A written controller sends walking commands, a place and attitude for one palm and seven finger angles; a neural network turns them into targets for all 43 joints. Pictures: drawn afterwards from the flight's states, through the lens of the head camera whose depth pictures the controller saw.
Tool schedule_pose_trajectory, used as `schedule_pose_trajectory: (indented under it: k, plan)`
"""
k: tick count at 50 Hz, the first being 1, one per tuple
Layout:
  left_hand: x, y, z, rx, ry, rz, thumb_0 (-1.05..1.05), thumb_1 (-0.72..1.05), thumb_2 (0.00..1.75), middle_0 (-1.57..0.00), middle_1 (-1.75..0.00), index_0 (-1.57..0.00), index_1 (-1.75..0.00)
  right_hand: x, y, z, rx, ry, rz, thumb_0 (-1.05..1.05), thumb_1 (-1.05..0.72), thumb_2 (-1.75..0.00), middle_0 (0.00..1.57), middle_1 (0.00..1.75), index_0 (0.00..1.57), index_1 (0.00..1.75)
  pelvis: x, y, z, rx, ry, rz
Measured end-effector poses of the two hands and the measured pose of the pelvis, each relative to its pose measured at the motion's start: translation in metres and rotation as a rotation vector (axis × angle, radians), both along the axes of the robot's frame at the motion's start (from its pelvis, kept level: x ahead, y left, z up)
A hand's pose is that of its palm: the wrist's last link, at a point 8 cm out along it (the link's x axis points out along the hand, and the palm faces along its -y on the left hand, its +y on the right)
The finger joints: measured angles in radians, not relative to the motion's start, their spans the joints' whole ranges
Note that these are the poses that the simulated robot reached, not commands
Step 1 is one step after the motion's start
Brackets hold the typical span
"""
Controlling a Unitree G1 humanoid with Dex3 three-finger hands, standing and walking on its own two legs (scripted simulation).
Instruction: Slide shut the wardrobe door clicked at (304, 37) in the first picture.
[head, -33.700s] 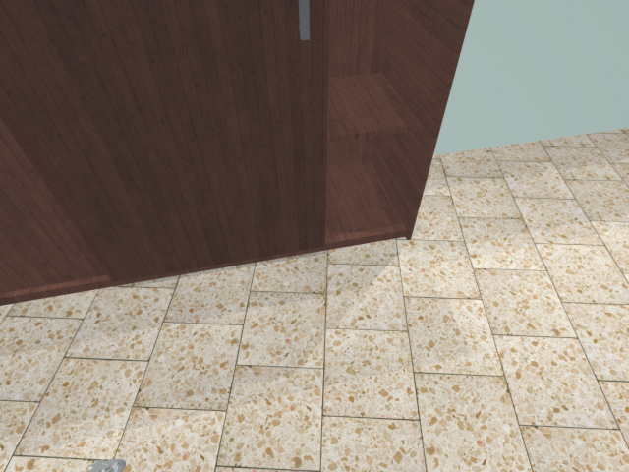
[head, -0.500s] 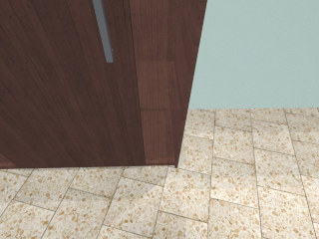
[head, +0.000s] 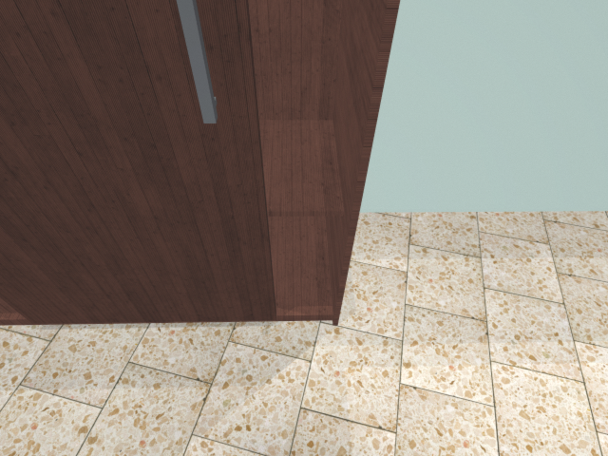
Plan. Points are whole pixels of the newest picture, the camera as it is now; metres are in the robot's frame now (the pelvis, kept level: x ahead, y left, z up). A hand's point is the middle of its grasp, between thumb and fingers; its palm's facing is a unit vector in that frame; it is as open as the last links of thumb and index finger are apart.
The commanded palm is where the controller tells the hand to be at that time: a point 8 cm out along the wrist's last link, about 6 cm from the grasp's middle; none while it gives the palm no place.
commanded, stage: take the last steps up to it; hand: left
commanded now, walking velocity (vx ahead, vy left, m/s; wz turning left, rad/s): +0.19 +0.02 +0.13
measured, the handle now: (200, 53) +0.62 +0.20 +0.22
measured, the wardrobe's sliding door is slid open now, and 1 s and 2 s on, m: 0.20 0.20 0.20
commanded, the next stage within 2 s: come to a stop and stand still in 0.28 s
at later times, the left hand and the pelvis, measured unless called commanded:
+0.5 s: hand (191, 434) +0.18 +0.19 -0.17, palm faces +0.10 -0.97 -0.21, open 7.3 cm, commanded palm none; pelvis +0.10 +0.00 -0.01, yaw +5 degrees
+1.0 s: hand out of the picture +0.11 +0.21 -0.18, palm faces +0.15 -0.95 -0.29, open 7.3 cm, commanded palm none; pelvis +0.11 +0.01 -0.01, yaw +5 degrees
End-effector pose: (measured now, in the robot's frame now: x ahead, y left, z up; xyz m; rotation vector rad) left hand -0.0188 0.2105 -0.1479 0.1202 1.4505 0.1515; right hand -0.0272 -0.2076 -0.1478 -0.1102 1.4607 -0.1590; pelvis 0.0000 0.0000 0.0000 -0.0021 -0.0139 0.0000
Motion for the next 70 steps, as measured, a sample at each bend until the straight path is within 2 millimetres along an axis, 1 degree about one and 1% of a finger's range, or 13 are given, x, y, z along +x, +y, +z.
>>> schedule_pose_trajectory:
  k: [10, 13, 17, 23, 26, 29, 33, 38, 47, 51, 54, 58, 70]
  plan:
    - [-0.002, 0.014, -0.014, -0.009, 0.056, 0.065, 0.0, 0.91, 0.9, -0.2, -0.3, -0.2, -0.3, 0.013, 0.004, -0.002, -0.03, 0.05, 0.012, 0.0, -0.91, -0.9, 0.2, 0.3, 0.2, 0.3, 0.034, 0.011, -0.012, -0.007, 0.013, 0.019]
    - [0.01, 0.02, -0.015, -0.012, 0.086, 0.049, 0.0, 0.91, 0.9, -0.2, -0.3, -0.2, -0.3, 0.02, 0.009, 0.0, -0.046, 0.031, 0.002, 0.0, -0.91, -0.9, 0.2, 0.3, 0.2, 0.3, 0.045, 0.016, -0.012, -0.002, 0.013, 0.014]
    - [0.057, 0.026, -0.008, 0.001, 0.015, 0.037, 0.01, 0.91, 0.9, -0.2, -0.3, -0.2, -0.3, 0.012, 0.017, 0.007, -0.029, 0.082, 0.002, 0.0, -0.91, -0.9, 0.2, 0.3, 0.2, 0.3, 0.059, 0.015, -0.006, -0.008, 0.009, 0.045]
    - [0.158, 0.027, 0.007, 0.037, -0.194, 0.019, 0.01, 0.92, 0.9, -0.2, -0.3, -0.2, -0.3, 0.005, 0.015, 0.011, 0.016, 0.215, 0.012, 0.0, -0.91, -0.89, 0.2, 0.3, 0.2, 0.3, 0.087, 0.005, -0.004, -0.008, 0.009, 0.082]
    - [0.199, 0.023, 0.006, 0.065, -0.293, 0.023, 0.0, 0.92, 0.9, -0.2, -0.3, -0.2, -0.3, 0.016, 0.005, 0.002, 0.026, 0.249, 0.01, 0.0, -0.9, -0.89, 0.2, 0.3, 0.2, 0.3, 0.106, -0.005, -0.015, 0.012, 0.002, 0.103]
    - [0.214, 0.017, 0.006, 0.079, -0.315, 0.024, 0.0, 0.92, 0.9, -0.2, -0.3, -0.2, -0.3, 0.044, -0.009, -0.008, 0.009, 0.232, 0.006, 0.0, -0.9, -0.89, 0.2, 0.3, 0.2, 0.3, 0.114, -0.009, -0.017, -0.01, -0.002, 0.123]
    - [0.211, 0.011, 0.002, 0.065, -0.271, 0.028, 0.0, 0.91, 0.9, -0.2, -0.3, -0.2, -0.3, 0.102, -0.023, -0.008, -0.029, 0.103, 0.024, 0.0, -0.91, -0.89, 0.2, 0.3, 0.2, 0.3, 0.115, -0.01, -0.013, -0.003, 0.006, 0.134]
    - [0.19, 0.014, -0.009, 0.03, -0.219, 0.073, 0.0, 0.91, 0.9, -0.21, -0.3, -0.21, -0.3, 0.166, -0.024, -0.007, -0.063, -0.079, 0.086, 0.0, -0.91, -0.9, 0.2, 0.3, 0.19, 0.3, 0.111, -0.001, -0.015, 0.001, 0.004, 0.125]
    - [0.132, 0.039, 0.0, 0.109, -0.136, 0.1, 0.0, 0.92, 0.9, -0.21, -0.3, -0.21, -0.3, 0.248, -0.008, -0.001, -0.013, -0.285, 0.168, 0.0, -0.91, -0.9, 0.2, 0.3, 0.2, 0.3, 0.113, 0.003, -0.015, 0.006, 0.016, 0.095]
    - [0.11, 0.05, 0.005, 0.131, -0.099, 0.095, 0.0, 0.91, 0.9, -0.21, -0.3, -0.21, -0.3, 0.271, 0.003, 0.008, 0.006, -0.406, 0.176, 0.0, -0.91, -0.9, 0.2, 0.3, 0.2, 0.3, 0.114, 0.011, -0.014, 0.019, -0.007, 0.089]
    - [0.105, 0.055, 0.01, 0.142, -0.101, 0.098, 0.0, 0.91, 0.9, -0.2, -0.3, -0.2, -0.3, 0.274, 0.01, 0.008, 0.021, -0.432, 0.191, 0.0, -0.91, -0.9, 0.2, 0.3, 0.2, 0.3, 0.115, 0.015, -0.012, 0.014, -0.018, 0.086]
    - [0.104, 0.054, 0.014, 0.136, -0.114, 0.089, 0.0, 0.91, 0.9, -0.2, -0.3, -0.2, -0.3, 0.262, 0.015, 0.006, 0.038, -0.399, 0.199, 0.0, -0.91, -0.9, 0.2, 0.3, 0.2, 0.3, 0.114, 0.015, -0.009, 0.015, -0.018, 0.084]
    - [0.128, 0.031, 0.013, 0.07, -0.122, 0.045, 0.0, 0.91, 0.9, -0.2, -0.3, -0.2, -0.3, 0.177, -0.014, -0.003, -0.016, -0.153, 0.13, 0.0, -0.92, -0.9, 0.2, 0.3, 0.2, 0.3, 0.118, 0.012, -0.002, 0.021, -0.003, 0.077]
